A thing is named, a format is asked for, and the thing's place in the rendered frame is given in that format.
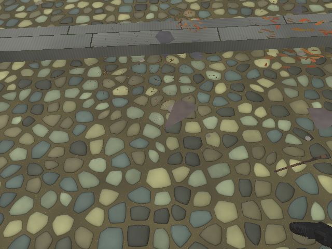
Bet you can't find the right robot hand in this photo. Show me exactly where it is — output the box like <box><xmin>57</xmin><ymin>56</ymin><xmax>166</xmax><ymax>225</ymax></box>
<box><xmin>289</xmin><ymin>222</ymin><xmax>332</xmax><ymax>249</ymax></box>

